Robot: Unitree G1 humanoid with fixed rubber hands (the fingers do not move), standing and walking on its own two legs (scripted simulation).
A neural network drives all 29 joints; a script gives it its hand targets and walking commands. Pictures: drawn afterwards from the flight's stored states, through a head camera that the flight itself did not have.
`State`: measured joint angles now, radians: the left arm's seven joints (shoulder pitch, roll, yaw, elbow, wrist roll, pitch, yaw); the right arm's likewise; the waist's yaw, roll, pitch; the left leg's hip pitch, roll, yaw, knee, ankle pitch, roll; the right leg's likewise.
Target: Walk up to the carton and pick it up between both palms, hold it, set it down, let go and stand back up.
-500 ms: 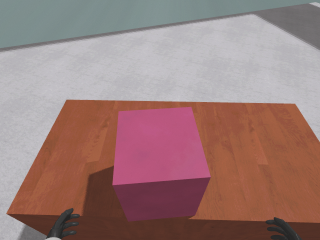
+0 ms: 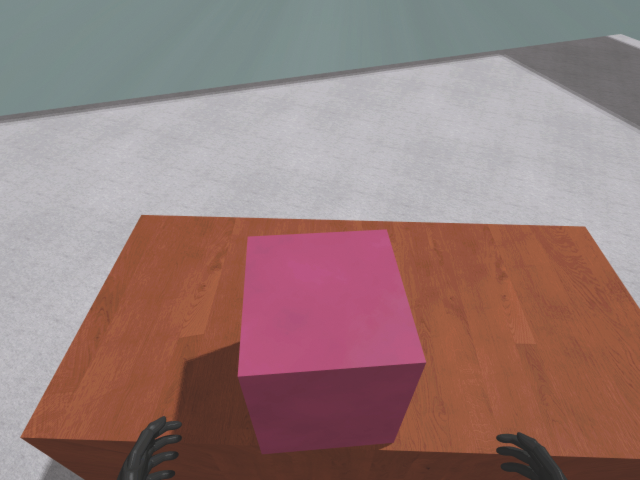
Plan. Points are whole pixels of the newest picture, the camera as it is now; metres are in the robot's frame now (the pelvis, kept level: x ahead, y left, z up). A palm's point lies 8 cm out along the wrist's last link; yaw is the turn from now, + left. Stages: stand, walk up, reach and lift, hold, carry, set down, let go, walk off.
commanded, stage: reach and lift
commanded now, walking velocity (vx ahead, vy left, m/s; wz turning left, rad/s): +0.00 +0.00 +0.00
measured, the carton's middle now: (323, 343) +0.34 +0.02 -0.03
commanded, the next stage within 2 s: none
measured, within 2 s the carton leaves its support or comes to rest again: neither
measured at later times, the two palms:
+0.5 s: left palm (153, 466) +0.18 +0.23 -0.04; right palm out of the picture +0.16 -0.21 -0.04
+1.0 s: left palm (172, 414) +0.23 +0.21 +0.00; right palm (507, 417) +0.22 -0.20 -0.01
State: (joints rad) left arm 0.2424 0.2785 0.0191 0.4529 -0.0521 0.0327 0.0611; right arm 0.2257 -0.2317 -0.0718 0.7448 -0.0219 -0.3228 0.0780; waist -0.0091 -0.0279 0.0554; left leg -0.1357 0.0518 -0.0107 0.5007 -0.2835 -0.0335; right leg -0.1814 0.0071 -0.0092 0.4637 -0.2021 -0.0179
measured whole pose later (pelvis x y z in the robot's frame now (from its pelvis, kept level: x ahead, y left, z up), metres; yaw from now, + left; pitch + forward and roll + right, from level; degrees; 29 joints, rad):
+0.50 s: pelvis +0.01 +0.00 +0.00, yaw +0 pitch -4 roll -1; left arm 0.27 0.27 -0.06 0.45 -0.14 -0.29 0.07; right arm 0.27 -0.15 0.03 0.63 0.09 -0.47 0.06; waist -0.01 -0.03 0.05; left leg -0.13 0.05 -0.01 0.48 -0.28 -0.03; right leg -0.18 0.01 -0.01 0.45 -0.20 -0.01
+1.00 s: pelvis +0.01 +0.00 +0.00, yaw +0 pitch -3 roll -1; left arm 0.19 0.25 -0.10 0.29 -0.19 -0.14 0.13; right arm 0.17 -0.15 0.04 0.45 0.16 -0.29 0.02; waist -0.01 -0.03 0.04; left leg -0.13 0.05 -0.01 0.48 -0.29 -0.03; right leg -0.18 0.01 -0.01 0.45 -0.21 -0.01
